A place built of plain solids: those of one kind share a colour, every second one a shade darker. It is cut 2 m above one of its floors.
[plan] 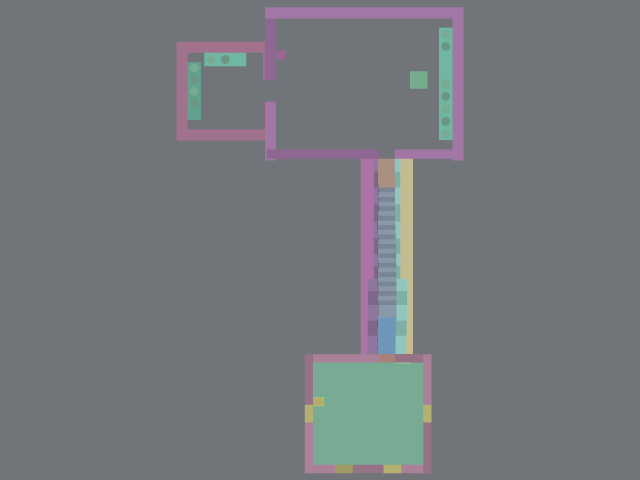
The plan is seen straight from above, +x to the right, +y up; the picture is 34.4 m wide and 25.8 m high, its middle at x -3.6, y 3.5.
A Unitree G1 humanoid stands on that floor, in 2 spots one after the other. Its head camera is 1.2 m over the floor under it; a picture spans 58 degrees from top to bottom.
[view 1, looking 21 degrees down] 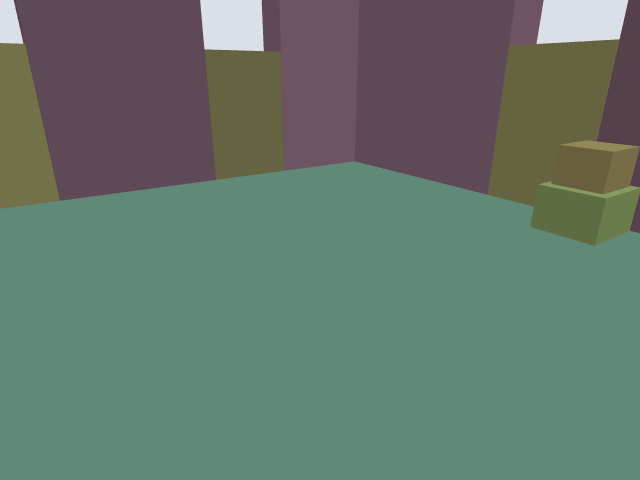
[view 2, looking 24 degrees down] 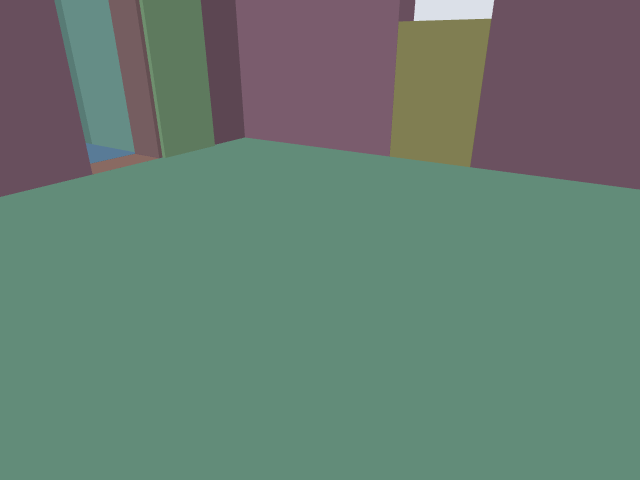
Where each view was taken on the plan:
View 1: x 0.00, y -3.60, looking -124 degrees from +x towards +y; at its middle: floor_yard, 3.35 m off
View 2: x -2.87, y -7.38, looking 32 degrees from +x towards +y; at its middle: floor_yard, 2.95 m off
